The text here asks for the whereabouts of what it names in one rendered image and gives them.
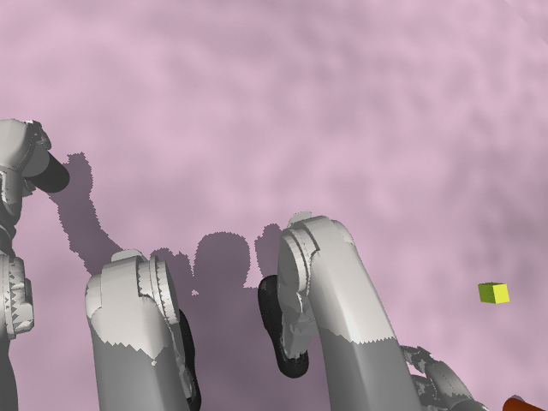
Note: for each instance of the right robot hand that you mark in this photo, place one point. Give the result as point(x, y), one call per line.
point(441, 390)

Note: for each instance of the right robot foot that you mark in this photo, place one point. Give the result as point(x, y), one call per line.
point(271, 314)

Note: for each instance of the left robot hand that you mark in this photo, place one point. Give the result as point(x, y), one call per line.
point(17, 144)

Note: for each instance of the left robot foot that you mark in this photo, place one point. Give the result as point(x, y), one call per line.
point(194, 402)

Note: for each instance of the left robot arm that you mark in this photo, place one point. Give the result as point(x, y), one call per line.
point(16, 299)

